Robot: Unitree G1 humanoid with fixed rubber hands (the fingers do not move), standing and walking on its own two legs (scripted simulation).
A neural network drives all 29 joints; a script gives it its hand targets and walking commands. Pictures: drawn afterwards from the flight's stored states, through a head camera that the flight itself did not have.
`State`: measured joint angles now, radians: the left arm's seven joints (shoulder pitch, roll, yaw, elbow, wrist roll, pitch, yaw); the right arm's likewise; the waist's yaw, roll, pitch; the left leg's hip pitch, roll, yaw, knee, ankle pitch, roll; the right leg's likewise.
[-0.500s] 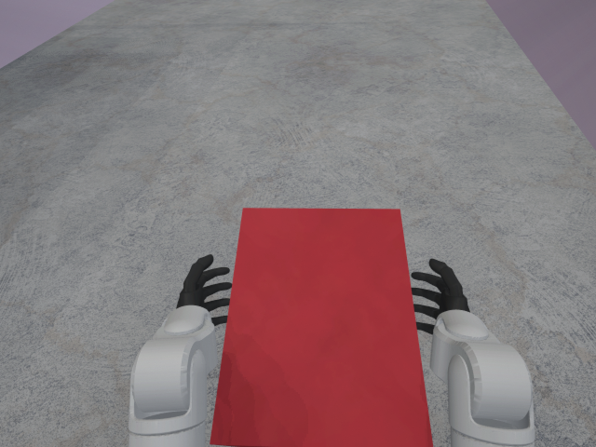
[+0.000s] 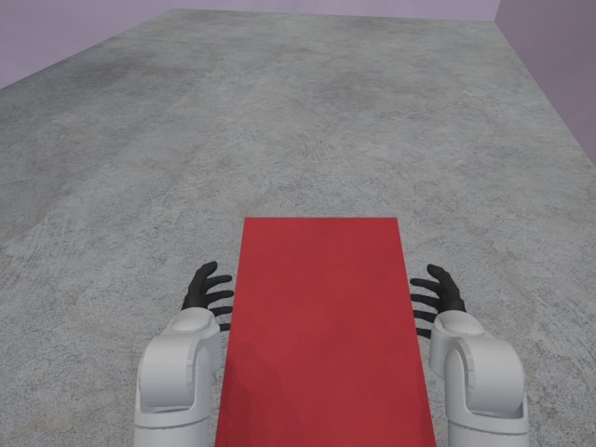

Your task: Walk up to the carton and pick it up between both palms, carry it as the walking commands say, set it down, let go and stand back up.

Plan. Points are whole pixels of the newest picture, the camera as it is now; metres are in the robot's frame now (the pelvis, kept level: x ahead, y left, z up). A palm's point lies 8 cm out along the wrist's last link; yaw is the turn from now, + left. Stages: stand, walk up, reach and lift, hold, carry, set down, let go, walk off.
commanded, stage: carry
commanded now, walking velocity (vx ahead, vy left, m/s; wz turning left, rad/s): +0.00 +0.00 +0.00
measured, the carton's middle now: (320, 333) +0.29 +0.00 +0.02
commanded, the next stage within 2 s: none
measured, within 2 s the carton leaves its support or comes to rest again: neither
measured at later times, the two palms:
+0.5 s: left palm (190, 305) +0.27 +0.17 +0.10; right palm (426, 304) +0.28 -0.13 +0.10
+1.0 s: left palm (176, 309) +0.28 +0.19 +0.08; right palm (404, 305) +0.29 -0.11 +0.09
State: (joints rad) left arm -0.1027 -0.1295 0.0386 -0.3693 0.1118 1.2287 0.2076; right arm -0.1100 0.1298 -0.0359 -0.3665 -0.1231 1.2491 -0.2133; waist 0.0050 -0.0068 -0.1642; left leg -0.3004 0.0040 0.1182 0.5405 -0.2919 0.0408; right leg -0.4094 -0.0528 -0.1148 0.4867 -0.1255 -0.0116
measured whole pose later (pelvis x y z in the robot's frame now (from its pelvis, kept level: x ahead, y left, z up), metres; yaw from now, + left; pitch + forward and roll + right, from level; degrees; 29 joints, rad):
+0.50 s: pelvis +0.03 +0.02 +0.00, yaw +0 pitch +4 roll -1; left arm -0.08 -0.13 0.03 -0.40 0.11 1.19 0.21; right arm -0.11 0.13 -0.03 -0.38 -0.12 1.21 -0.21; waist 0.00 0.00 -0.14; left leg -0.30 0.00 0.12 0.57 -0.34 0.06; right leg -0.40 -0.06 -0.11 0.52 -0.17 0.01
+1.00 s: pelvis +0.03 +0.04 -0.01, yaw -1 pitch +4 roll -1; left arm -0.07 -0.13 0.04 -0.32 0.13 1.10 0.20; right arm -0.11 0.13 -0.04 -0.27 -0.13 1.09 -0.18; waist 0.01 0.00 -0.15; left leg -0.29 -0.03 0.14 0.58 -0.36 0.10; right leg -0.41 -0.09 -0.08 0.54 -0.19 0.05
